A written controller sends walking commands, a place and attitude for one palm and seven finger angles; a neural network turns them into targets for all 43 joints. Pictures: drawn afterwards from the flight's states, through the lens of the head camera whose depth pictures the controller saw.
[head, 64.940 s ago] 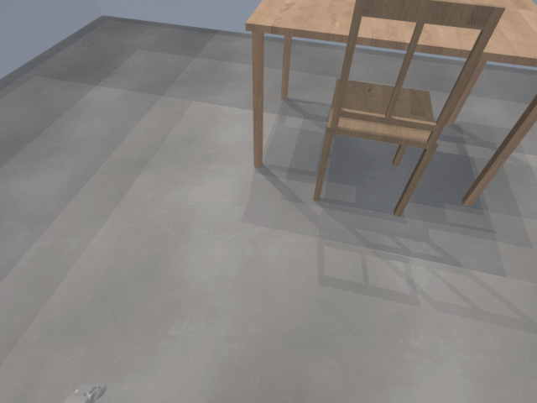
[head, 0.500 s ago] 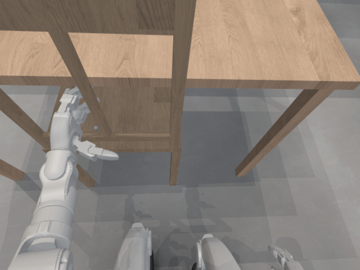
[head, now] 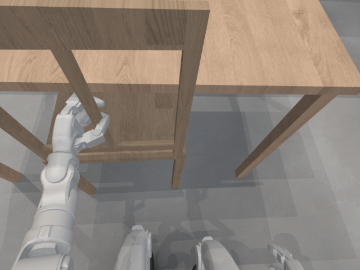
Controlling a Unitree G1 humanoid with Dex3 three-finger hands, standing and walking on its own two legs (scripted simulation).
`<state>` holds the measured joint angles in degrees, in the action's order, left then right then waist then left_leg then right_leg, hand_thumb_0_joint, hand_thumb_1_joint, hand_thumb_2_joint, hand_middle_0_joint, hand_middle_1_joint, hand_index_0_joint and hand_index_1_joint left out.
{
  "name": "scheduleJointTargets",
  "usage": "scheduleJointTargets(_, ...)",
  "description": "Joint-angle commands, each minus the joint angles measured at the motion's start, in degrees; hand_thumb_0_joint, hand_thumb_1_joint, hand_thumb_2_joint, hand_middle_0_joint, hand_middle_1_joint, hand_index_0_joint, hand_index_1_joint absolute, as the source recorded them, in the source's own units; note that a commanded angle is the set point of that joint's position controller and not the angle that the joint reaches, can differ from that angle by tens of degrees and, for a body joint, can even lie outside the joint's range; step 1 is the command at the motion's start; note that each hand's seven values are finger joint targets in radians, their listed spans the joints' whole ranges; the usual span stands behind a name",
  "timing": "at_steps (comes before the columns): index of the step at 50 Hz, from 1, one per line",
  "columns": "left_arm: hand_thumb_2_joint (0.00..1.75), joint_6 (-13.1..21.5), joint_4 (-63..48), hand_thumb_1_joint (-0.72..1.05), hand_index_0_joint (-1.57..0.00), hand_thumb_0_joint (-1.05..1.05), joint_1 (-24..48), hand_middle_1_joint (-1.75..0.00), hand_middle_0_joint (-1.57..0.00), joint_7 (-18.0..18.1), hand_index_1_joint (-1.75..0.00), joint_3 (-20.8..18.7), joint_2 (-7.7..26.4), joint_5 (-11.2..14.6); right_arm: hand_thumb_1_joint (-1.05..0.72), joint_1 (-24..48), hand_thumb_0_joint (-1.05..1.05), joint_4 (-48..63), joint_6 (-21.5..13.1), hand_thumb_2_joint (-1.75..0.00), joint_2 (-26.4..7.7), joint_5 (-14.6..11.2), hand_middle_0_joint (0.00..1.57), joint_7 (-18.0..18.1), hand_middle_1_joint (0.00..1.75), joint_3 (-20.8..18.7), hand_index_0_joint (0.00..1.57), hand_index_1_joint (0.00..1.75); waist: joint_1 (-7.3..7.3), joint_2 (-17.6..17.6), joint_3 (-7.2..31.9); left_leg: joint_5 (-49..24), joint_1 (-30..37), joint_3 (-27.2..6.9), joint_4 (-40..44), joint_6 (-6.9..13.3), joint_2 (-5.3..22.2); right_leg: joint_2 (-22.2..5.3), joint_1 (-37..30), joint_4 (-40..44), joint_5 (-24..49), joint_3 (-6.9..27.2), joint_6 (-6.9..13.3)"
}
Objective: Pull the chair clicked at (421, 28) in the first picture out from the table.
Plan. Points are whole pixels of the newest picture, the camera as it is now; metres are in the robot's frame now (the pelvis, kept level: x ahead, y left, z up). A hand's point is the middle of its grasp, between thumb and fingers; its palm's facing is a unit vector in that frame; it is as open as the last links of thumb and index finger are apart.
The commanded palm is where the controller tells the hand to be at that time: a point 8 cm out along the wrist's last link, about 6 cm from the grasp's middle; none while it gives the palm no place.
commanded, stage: hook a spindle and tug to test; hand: left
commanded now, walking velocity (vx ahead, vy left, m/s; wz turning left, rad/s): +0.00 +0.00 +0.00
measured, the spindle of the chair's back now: (93, 111) +0.44 +0.19 +0.05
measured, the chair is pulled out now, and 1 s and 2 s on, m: -0.11 -0.06 0.07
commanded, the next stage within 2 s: step backward, pulling the chair out in 0.62 s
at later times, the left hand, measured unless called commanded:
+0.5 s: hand (97, 145) +0.37 +0.18 +0.02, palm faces +0.02 -1.00 -0.03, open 6.1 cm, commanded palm +0.34 +0.22 +0.02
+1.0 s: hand (99, 145) +0.36 +0.17 +0.04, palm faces +0.11 -0.98 -0.14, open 5.3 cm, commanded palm +0.34 +0.21 +0.04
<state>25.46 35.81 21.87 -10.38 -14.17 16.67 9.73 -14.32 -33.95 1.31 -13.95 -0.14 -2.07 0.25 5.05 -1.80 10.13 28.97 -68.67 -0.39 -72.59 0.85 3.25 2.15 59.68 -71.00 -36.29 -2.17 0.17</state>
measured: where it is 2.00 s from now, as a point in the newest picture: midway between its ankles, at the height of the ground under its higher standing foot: outside the picture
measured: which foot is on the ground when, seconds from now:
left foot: down 0.00-1.00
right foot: down 0.00-1.00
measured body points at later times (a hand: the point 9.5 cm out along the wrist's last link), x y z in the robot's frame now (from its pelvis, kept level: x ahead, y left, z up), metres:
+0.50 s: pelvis +0.00 +0.00 +0.00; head +0.12 +0.01 +0.44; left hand +0.36 +0.23 +0.03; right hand +0.12 -0.25 -0.11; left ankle +0.04 +0.11 -0.62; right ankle -0.03 -0.12 -0.62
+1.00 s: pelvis +0.02 +0.01 +0.09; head +0.09 +0.01 +0.53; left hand +0.35 +0.22 +0.05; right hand +0.11 -0.24 -0.03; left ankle +0.04 +0.11 -0.62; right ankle -0.03 -0.12 -0.62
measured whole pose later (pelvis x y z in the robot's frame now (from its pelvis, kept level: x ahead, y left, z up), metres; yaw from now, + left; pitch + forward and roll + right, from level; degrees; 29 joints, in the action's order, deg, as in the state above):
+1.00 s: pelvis +0.02 +0.01 +0.09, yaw +0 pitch +11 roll -2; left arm 12.5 45.6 17.0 5.6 -4.4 11.2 4.3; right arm -15.1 -34.2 8.3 -13.1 -3.4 5.4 2.2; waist 3.2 -1.4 2.5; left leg 18.7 -35.9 2.5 -43.3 1.5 2.2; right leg 1.1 28.3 -41.1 -23.3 0.2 -1.5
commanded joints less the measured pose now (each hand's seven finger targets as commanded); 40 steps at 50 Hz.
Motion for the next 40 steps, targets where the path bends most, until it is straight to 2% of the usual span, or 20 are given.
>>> scheduleJointTargets(1,0.9,3.23,-12.09,0.9,-0.5,0.0,6.87,-1.45,-0.5,-0.17,-1.45,-1.38,7.52,0.9,-0.9,-5.0,0.0,5.94,-1.08,-0.9,-9.23,-0.08,0.2,0.47,0.3,-3.65,0.2,0.3,-1.06,-2.76,25.02,-25.58,28.81,-1.85,6.69,0.36,-1.67,0.73,-5.77,8.78,27.89,-0.13,1.37)
scheduleJointTargets(4,0.9,3.74,-13.47,0.9,-0.5,0.0,6.46,-1.45,-0.5,0.4,-1.45,-2.14,8.76,0.37,-0.9,-4.79,0.0,6.1,-1.06,-0.9,-9.27,-0.02,0.2,0.41,0.3,-3.64,0.2,0.3,-1.17,-3.11,24.65,-25.31,28.69,-1.82,6.74,0.35,-1.59,0.72,-5.66,8.64,27.74,-0.01,1.38)
scheduleJointTargets(5,0.9,3.7,-13.46,0.9,-0.5,0.0,3.99,-1.45,-0.5,0.4,-1.45,-2.25,8.31,0.46,-0.9,-4.68,0.0,6.44,-1.02,-0.9,-9.14,0.04,0.2,0.35,0.3,-3.65,0.2,0.3,-1.65,-2.92,24.87,-25.43,28.7,-1.59,6.86,0.35,-1.75,0.76,-6.43,8.77,28.09,0.07,1.4)
scheduleJointTargets(6,0.9,3.71,-13.38,0.9,-0.5,0.0,3.06,-1.45,-0.5,0.43,-1.45,-2.27,8.31,0.51,-0.9,-4.53,0.0,6.61,-0.96,-0.9,-9.14,-0.03,0.2,0.32,0.3,-3.61,0.2,0.3,-1.54,-1.99,24.17,-25.05,28.06,-1.63,7.05,0.34,-1.66,0.81,-6.56,8.79,27.93,-0.04,1.39)
scheduleJointTargets(8,0.9,4.03,-14.62,0.9,-0.5,0.0,3.95,-1.45,-0.5,0.43,-1.45,-0.85,7.37,0.43,-0.9,-4.45,0.0,6.73,-1.11,-0.9,-9.11,-0.02,0.2,0.25,0.3,-3.52,0.2,0.3,-1.24,-3.55,24.17,-25.66,28.69,-1.9,6.81,0.38,-1.64,0.82,-5.73,8.36,27.76,-0.11,1.55)
scheduleJointTargets(10,0.9,3.97,-13.96,0.9,-0.5,0.0,3.42,-1.45,-0.5,0.55,-1.45,-0.82,7.1,0.5,-0.9,-4.25,0.0,6.69,-0.99,-0.9,-9.15,-0.04,0.2,0.28,0.3,-3.58,0.2,0.3,-1.09,-2.01,23.09,-24.0,27.83,-1.85,7.05,0.33,-1.6,0.81,-5.61,8.76,26.64,-0.12,1.39)
scheduleJointTargets(12,0.9,4.13,-15.93,0.9,-0.5,0.0,2.76,-1.45,-0.5,0.56,-1.45,0.01,6.22,0.67,-0.9,-3.83,0.0,7.0,-1.11,-0.9,-8.99,-0.04,0.2,0.3,0.3,-3.69,0.2,0.3,-1.31,-3.45,24.13,-24.21,28.68,-1.68,7.01,0.36,-1.71,0.69,-5.85,8.85,26.9,0.02,1.4)
scheduleJointTargets(14,0.9,4.18,-16.19,0.9,-0.5,0.0,1.53,-1.45,-0.5,0.54,-1.45,-1.05,7.38,0.71,-0.9,-4.01,0.0,6.89,-1.15,-0.9,-9.2,-0.04,0.2,0.34,0.3,-3.74,0.2,0.3,-1.47,-2.22,24.41,-24.69,28.64,-1.89,7.04,0.35,-1.66,0.73,-6.32,8.72,27.18,-0.08,1.44)
scheduleJointTargets(16,0.9,4.09,-16.31,0.9,-0.5,0.0,1.5,-1.45,-0.5,0.35,-1.45,1.03,5.47,0.7,-0.9,-3.66,0.0,6.86,-1.19,-0.9,-8.99,-0.16,0.2,0.38,0.3,-3.67,0.2,0.3,-0.84,-1.74,22.82,-24.02,28.26,-1.89,7.11,0.43,-1.67,0.68,-5.79,8.98,26.7,-0.17,1.37)
scheduleJointTargets(18,0.9,4.18,-17.2,0.9,-0.5,0.0,1.98,-1.45,-0.5,0.41,-1.45,1.1,5.7,0.9,-0.9,-3.45,0.0,6.93,-1.35,-0.9,-9.04,-0.11,0.2,0.5,0.3,-3.67,0.2,0.3,-0.73,-2.14,22.91,-23.21,27.81,-1.81,6.79,0.62,-1.79,0.68,-5.75,8.96,26.27,0.05,1.38)
scheduleJointTargets(20,0.9,4.4,-17.31,0.9,-0.5,0.0,0.21,-1.45,-0.5,0.46,-1.45,-0.19,6.79,0.84,-0.9,-3.22,0.0,6.88,-1.38,-0.9,-9.11,-0.13,0.2,0.7,0.3,-3.7,0.2,0.3,-1.45,-1.97,23.16,-22.9,27.54,-1.72,7.13,0.47,-1.84,0.6,-6.48,8.98,26.2,0.11,1.41)
scheduleJointTargets(23,0.9,4.43,-18.95,0.9,-0.5,0.0,-1.48,-1.45,-0.5,0.41,-1.45,1.38,5.22,1.09,-0.9,-2.78,0.0,7.28,-1.68,-0.9,-8.89,-0.22,0.2,0.72,0.3,-3.7,0.2,0.3,-1.47,-2.8,23.37,-23.49,28.42,-1.77,7.04,0.6,-1.83,0.57,-6.08,8.92,26.17,0.02,1.46)
scheduleJointTargets(31,0.9,4.54,-19.04,0.9,-0.5,0.0,0.0,-1.45,-0.5,1.13,-1.45,2.79,4.36,0.63,-0.9,-1.74,0.0,7.0,-2.11,-0.9,-8.83,-0.16,0.2,1.15,0.3,-3.47,0.2,0.3,-0.74,-1.8,20.98,-19.57,27.35,-2.18,7.27,0.54,-1.86,0.49,-4.34,9.45,22.27,-0.21,1.39)
scheduleJointTargets(34,0.9,4.78,-18.31,0.9,-0.5,0.0,3.46,-1.45,-0.5,1.32,-1.45,2.18,5.3,0.34,-0.9,-1.54,0.0,6.45,-2.36,-0.9,-8.89,-0.1,0.2,1.57,0.3,-3.37,0.2,0.3,-0.31,-2.03,21.22,-17.96,25.71,-1.78,6.44,0.83,-2.09,0.28,-4.14,9.45,21.56,0.36,1.26)
scheduleJointTargets(35,0.9,4.67,-16.97,0.9,-0.5,0.0,3.31,-1.45,-0.5,1.36,-1.45,0.97,6.33,0.34,-0.9,-1.75,0.0,6.27,-2.36,-0.9,-9.0,-0.07,0.2,1.67,0.3,-3.31,0.2,0.3,-0.69,-1.35,21.07,-17.73,25.2,-1.84,6.48,0.72,-2.1,0.34,-4.59,9.38,21.41,0.34,1.36)
scheduleJointTargets(36,0.9,4.77,-17.7,0.9,-0.5,0.0,6.53,-1.45,-0.5,1.32,-1.45,2.77,4.97,0.33,-0.9,-1.5,0.0,5.97,-2.48,-0.9,-8.84,-0.12,0.2,1.78,0.3,-3.31,0.2,0.3,0.29,-2.24,21.01,-17.81,25.99,-1.92,6.29,0.78,-2.03,0.26,-3.47,9.49,21.46,0.39,1.25)
scheduleJointTargets(37,0.9,-0.67,-29.95,0.9,-0.5,0.0,13.89,-1.45,-0.5,9.05,-1.45,-4.11,22.59,-6.22,-0.9,-4.71,0.0,10.48,1.66,-0.9,-8.1,-3.04,0.2,3.74,0.3,-3.33,0.2,0.3,-3.7,-8.15,36.01,-18.74,45.66,0.1,17.02,1.68,-0.96,-3.3,-26.92,20.46,22.88,7.65,1.44)
scheduleJointTargets(38,0.9,-3.75,-32.03,0.9,-0.5,0.0,12.13,-1.45,-0.5,12.35,-1.45,-1.87,19.13,-6.4,-0.9,-5.23,0.0,11.77,2.26,-0.9,-7.44,-2.96,0.2,5.1,0.3,-2.92,0.2,0.3,-2.83,-10.51,33.93,-21.75,49.21,0.45,18.98,1.77,-2.0,-2.59,-29.39,23.74,31.36,6.22,1.14)
scheduleJointTargets(39,0.9,-7.41,-26.35,0.9,-0.5,0.0,5.28,-1.45,-0.5,14.16,-1.45,0.43,14.61,-6.83,-0.9,-3.5,0.0,11.18,3.08,-0.9,-7.12,-3.18,0.2,5.88,0.3,-2.47,0.2,0.3,-2.32,-8.75,29.62,-23.2,47.53,0.08,20.27,1.8,-1.62,-2.89,-29.1,24.41,34.79,5.49,0.71)
scheduleJointTargets(40,0.9,-10.95,-17.86,0.9,-0.5,0.0,-1.1,-1.45,-0.5,14.65,-1.45,4.33,9.76,-7.29,-0.9,-1.96,0.0,10.2,4.21,-0.9,-6.85,-3.3,0.2,6.25,0.3,-1.98,0.2,0.3,-2.16,-6.58,21.99,-17.77,42.81,-1.32,23.58,1.54,-0.74,-3.26,-27.49,26.05,28.4,4.52,0.58)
